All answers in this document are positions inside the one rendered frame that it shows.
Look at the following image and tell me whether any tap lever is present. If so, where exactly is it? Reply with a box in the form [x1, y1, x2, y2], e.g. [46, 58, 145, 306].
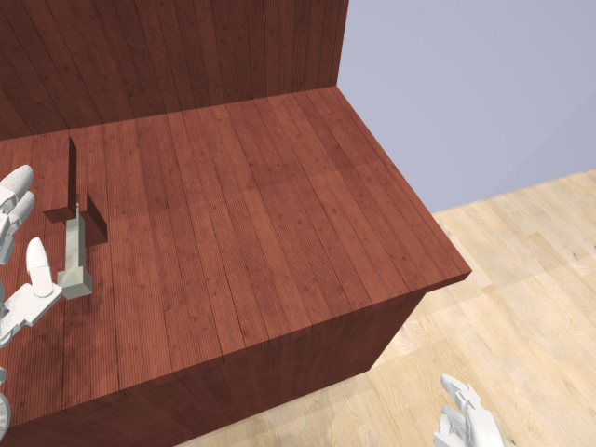
[57, 203, 93, 300]

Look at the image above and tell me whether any left robot hand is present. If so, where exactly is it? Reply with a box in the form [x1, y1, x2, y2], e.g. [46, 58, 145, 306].
[0, 165, 61, 348]

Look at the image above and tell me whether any right robot hand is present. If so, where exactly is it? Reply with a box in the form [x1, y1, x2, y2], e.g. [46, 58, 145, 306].
[434, 373, 506, 447]

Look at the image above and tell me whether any counter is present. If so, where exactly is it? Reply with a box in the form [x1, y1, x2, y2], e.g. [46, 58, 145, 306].
[0, 0, 472, 447]

